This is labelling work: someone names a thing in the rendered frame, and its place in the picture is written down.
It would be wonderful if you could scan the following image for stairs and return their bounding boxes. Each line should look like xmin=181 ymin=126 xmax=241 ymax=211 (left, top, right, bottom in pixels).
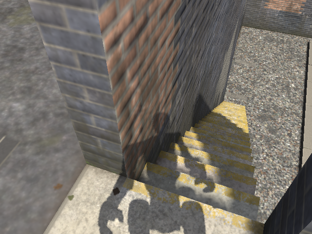
xmin=138 ymin=101 xmax=260 ymax=221

